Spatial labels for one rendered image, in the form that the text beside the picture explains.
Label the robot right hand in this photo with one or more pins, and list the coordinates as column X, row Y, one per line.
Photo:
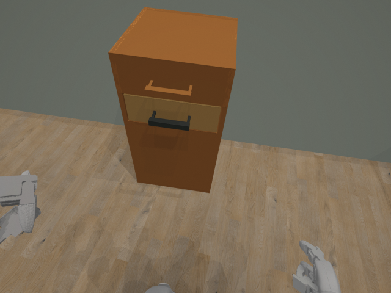
column 319, row 278

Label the cabinet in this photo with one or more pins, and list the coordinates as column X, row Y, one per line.
column 184, row 51

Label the left robot shin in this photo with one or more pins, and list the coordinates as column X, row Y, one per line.
column 164, row 284

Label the drawer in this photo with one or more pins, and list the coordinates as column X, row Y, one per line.
column 203, row 117

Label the robot left hand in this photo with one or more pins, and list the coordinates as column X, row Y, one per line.
column 18, row 190

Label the handle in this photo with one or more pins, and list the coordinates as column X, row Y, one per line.
column 165, row 123
column 168, row 93

